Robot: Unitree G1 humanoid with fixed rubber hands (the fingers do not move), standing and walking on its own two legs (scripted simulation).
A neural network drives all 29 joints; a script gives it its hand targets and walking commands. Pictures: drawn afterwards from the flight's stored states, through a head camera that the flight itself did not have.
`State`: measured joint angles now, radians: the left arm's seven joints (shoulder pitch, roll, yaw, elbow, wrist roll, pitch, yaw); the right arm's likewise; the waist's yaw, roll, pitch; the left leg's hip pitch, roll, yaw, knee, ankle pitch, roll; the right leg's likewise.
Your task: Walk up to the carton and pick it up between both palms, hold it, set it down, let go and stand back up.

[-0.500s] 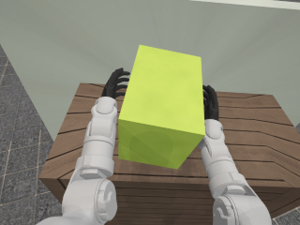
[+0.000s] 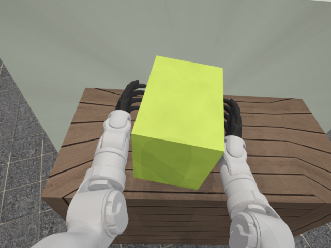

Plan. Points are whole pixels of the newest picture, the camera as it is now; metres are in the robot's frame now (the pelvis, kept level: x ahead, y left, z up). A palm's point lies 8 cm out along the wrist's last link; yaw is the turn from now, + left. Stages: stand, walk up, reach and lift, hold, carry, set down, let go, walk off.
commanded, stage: set down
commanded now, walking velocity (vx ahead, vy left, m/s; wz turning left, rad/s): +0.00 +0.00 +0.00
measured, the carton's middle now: (177, 123) +0.41 -0.04 +0.06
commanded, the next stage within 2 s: none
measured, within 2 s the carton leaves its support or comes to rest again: rests again in 1.14 s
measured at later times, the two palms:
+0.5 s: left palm (126, 114) +0.43 +0.09 +0.08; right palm (228, 136) +0.36 -0.17 +0.06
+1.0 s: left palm (127, 119) +0.44 +0.09 +0.05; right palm (224, 141) +0.36 -0.17 +0.04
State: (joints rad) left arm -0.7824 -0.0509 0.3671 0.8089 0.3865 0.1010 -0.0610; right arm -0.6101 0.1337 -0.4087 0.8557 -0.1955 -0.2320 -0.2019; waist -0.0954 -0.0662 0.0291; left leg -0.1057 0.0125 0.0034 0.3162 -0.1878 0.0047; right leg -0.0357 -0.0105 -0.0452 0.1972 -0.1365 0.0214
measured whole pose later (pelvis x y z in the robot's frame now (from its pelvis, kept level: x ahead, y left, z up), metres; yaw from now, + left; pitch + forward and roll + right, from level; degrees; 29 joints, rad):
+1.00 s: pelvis +0.01 +0.00 +0.00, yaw +0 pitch +10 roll -1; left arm -0.87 0.02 0.42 1.15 0.40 -0.16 -0.04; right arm -0.64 0.19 -0.64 0.98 -0.39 -0.40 -0.20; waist -0.10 -0.04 -0.06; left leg -0.34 0.02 0.00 0.34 -0.18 0.00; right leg -0.26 0.00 -0.05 0.21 -0.12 0.01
